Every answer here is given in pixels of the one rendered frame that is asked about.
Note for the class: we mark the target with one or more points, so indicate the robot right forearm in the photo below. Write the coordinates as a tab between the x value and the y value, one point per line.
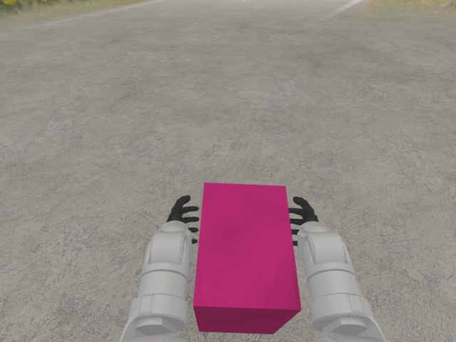
336	302

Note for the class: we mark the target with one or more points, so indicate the right robot hand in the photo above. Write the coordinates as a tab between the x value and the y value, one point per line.
307	213

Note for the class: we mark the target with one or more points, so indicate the left robot hand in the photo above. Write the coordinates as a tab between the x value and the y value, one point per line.
177	212

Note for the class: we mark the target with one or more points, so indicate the robot left forearm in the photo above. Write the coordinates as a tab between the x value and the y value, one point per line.
160	306

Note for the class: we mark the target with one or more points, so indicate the carton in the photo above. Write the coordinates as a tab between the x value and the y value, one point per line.
246	280

